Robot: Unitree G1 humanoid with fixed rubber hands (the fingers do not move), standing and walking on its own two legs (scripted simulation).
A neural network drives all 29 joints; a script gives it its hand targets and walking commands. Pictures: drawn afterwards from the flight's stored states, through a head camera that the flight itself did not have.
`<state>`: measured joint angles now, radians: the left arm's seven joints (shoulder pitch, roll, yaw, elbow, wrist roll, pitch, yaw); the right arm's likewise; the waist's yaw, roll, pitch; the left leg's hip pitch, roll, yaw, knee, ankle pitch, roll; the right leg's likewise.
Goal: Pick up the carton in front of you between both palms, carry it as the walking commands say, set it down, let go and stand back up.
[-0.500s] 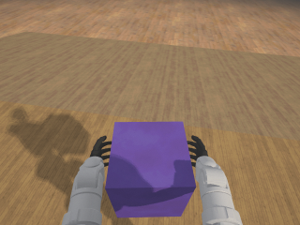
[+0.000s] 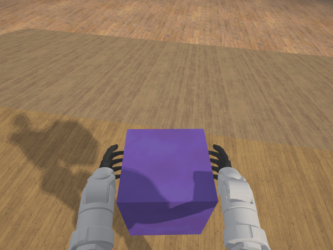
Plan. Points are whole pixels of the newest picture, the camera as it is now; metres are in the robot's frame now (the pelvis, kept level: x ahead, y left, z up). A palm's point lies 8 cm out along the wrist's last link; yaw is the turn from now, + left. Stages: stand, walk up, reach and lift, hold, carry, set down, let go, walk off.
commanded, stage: reach and lift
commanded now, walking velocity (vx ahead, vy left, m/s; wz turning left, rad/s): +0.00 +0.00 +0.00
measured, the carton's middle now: (165, 184) +0.30 +0.00 -0.05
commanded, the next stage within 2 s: hold in 0.44 s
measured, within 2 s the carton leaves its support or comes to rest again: neither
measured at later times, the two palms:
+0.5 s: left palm (106, 170) +0.29 +0.15 +0.04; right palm (225, 170) +0.30 -0.15 +0.04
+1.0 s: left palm (110, 159) +0.31 +0.14 +0.07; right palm (232, 161) +0.31 -0.16 +0.07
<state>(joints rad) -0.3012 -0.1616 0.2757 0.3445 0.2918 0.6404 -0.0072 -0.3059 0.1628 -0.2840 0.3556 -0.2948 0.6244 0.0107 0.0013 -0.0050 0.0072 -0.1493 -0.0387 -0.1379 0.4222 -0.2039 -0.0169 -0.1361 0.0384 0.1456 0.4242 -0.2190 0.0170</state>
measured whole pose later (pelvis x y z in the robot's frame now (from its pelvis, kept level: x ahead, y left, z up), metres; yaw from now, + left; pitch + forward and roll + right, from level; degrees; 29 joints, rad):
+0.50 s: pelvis +0.01 +0.00 +0.00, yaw +0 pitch -5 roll +0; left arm -0.25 -0.15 0.22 0.26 0.27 0.71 0.00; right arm -0.25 0.15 -0.22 0.27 -0.27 0.70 0.00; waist 0.00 0.00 0.00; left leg -0.08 -0.03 -0.14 0.36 -0.19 -0.02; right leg -0.06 0.03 0.14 0.36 -0.21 0.01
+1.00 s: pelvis +0.02 -0.01 -0.01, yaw -1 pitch +0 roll +0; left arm -0.23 -0.13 0.18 0.07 0.19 0.86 0.02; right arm -0.24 0.15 -0.17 0.08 -0.21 0.86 -0.03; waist 0.01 0.01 -0.14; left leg -0.26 0.03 -0.04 0.55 -0.30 -0.03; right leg -0.26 -0.01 0.02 0.57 -0.35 0.01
